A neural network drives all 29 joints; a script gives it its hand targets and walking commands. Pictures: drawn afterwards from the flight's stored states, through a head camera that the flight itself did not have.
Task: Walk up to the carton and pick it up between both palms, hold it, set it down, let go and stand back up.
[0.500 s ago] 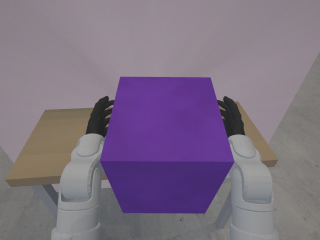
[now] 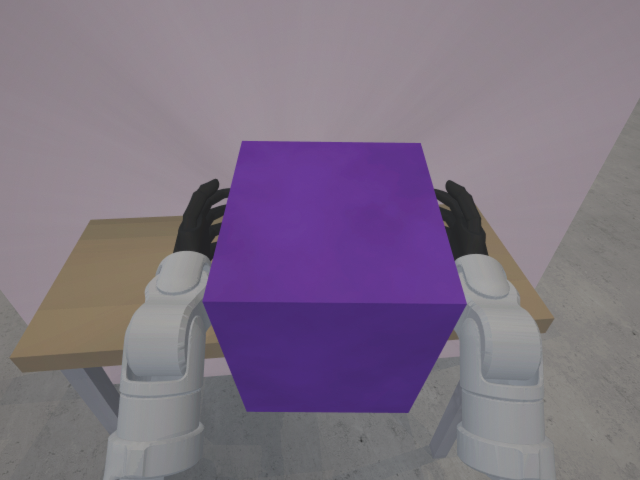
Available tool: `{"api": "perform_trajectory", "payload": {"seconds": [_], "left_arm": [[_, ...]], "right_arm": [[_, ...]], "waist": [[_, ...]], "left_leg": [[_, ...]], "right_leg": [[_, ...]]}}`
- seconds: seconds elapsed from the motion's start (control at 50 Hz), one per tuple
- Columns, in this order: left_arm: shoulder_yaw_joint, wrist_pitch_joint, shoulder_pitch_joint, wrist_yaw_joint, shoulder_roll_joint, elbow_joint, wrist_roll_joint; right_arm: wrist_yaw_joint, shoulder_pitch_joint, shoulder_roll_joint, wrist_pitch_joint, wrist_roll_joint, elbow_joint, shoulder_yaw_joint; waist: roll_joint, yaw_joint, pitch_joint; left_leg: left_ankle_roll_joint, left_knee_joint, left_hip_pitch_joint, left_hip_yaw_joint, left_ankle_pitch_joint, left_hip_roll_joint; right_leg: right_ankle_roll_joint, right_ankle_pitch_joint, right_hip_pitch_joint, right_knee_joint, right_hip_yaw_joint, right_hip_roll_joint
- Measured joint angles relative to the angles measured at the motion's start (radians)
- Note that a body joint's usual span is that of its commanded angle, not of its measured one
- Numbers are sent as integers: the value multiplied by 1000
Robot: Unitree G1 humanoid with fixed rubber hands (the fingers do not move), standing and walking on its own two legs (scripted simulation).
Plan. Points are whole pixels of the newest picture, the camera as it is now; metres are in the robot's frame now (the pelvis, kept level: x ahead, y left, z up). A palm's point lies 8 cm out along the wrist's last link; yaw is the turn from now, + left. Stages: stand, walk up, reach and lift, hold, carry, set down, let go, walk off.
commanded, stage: hold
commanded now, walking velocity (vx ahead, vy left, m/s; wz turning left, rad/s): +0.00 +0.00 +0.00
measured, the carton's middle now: (329, 283) +0.31 +0.00 +0.14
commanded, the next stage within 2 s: none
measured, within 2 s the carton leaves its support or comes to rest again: neither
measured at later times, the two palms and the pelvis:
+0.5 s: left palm (187, 249) +0.32 +0.16 +0.19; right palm (445, 243) +0.33 -0.13 +0.19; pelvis +0.00 +0.00 +0.00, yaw +1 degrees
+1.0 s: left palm (190, 260) +0.33 +0.16 +0.17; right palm (438, 256) +0.33 -0.13 +0.17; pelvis +0.00 +0.00 +0.00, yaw +1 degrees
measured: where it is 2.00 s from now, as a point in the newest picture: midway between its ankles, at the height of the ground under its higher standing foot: outside the picture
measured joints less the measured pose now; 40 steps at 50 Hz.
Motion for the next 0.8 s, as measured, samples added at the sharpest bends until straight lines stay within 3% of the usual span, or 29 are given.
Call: {"api": "perform_trajectory", "payload": {"seconds": [0.56, 0.8], "left_arm": [[60, -66, -80, -34, -7, 185, 53], [64, -110, -86, -38, -7, 216, 61]], "right_arm": [[44, -103, -3, -82, -42, 224, -46], [47, -101, -4, -136, -52, 259, -46]], "waist": [[-7, 8, -13], [-2, 8, -22]], "left_leg": [[5, 11, -34, -12, 6, -9], [7, 0, -30, -13, 10, -11]], "right_leg": [[4, 6, -25, 1, -11, -9], [5, 11, -19, -11, -11, -10]]}}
